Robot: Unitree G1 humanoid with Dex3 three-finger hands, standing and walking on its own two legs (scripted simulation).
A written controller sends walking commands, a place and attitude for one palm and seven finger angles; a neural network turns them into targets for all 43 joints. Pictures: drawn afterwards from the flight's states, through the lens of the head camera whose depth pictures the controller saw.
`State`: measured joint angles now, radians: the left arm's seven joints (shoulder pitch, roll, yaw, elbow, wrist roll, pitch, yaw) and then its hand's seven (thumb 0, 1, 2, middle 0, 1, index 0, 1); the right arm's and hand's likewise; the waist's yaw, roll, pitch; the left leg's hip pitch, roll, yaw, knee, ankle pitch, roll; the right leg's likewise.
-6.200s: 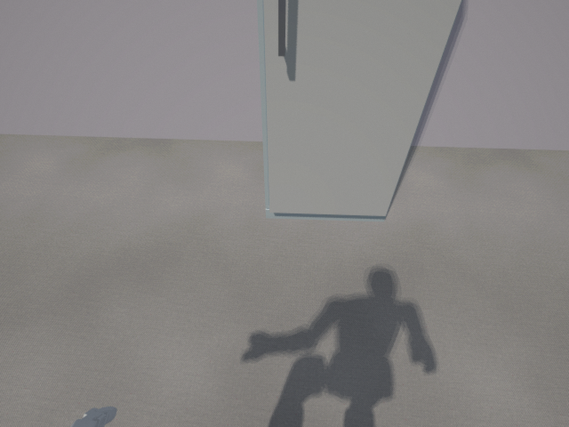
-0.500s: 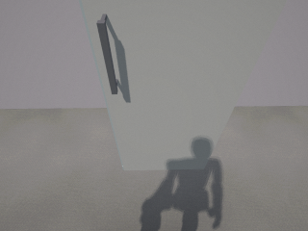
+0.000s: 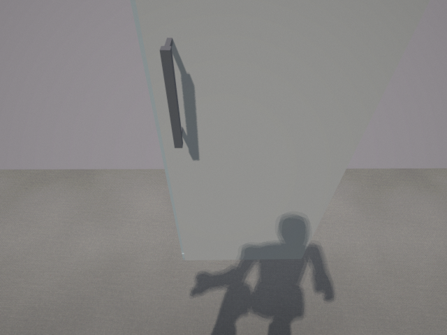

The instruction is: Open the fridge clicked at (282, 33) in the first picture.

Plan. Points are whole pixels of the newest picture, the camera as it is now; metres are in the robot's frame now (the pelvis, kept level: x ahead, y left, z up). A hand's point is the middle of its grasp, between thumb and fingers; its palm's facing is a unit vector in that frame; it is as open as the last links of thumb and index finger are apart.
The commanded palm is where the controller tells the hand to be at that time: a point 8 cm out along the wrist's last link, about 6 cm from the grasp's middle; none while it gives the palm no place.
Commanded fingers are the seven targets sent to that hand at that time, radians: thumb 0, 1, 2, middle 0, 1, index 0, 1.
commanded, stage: look again from close up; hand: left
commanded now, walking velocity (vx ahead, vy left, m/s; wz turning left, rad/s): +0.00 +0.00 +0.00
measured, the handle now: (174, 98) +0.53 +0.14 +0.17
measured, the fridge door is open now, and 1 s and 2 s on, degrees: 0 0 0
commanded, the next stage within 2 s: none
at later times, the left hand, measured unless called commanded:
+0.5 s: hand out of the picture +0.03 +0.22 -0.16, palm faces -0.01 -0.96 -0.28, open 7.4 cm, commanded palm none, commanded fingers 0.00 0.90 0.90 -0.20 -0.30 -0.20 -0.30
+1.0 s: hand out of the picture +0.03 +0.20 -0.16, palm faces +0.01 -0.97 -0.26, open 7.4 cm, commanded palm none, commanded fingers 0.00 0.90 0.90 -0.20 -0.30 -0.20 -0.30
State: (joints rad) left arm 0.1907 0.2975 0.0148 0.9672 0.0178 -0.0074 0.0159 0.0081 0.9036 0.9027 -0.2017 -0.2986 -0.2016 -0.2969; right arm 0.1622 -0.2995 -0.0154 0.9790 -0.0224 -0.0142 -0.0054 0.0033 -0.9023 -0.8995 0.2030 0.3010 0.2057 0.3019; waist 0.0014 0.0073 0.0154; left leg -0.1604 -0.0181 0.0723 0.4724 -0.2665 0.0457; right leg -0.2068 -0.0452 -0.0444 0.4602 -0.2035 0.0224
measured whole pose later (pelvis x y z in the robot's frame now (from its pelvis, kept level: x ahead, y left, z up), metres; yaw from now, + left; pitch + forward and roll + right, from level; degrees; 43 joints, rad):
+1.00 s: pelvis +0.00 -0.01 +0.01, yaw +1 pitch -3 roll +0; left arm 0.23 0.24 -0.01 1.09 0.01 -0.01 0.02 0.01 0.90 0.90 -0.20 -0.30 -0.20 -0.30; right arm 0.19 -0.25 0.01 1.11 -0.01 -0.01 0.00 0.00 -0.90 -0.90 0.20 0.30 0.21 0.30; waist 0.00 0.00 0.03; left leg -0.12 -0.02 0.05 0.37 -0.20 0.03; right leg -0.16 -0.04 -0.07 0.35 -0.15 0.02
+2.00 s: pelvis +0.01 -0.01 +0.01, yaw +0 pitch -2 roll +0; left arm 0.25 0.22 -0.01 1.11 0.01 -0.01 0.02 0.01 0.90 0.90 -0.20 -0.30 -0.20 -0.30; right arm 0.22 -0.23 0.01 1.13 -0.01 -0.01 -0.01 0.00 -0.90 -0.90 0.20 0.30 0.21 0.30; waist 0.00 0.00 0.03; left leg -0.11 -0.01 0.06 0.36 -0.21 0.03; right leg -0.16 -0.03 -0.05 0.35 -0.16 0.01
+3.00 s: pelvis +0.02 -0.03 +0.01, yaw +0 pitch -1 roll +0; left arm 0.20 0.26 0.00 1.10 0.01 -0.02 0.01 0.01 0.90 0.90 -0.20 -0.30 -0.20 -0.30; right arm 0.19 -0.28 0.01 1.12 -0.01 -0.01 -0.01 0.00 -0.90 -0.90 0.20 0.30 0.21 0.30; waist 0.00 0.01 0.03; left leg -0.09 0.01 0.06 0.32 -0.21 0.00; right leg -0.14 -0.01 -0.06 0.33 -0.16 -0.01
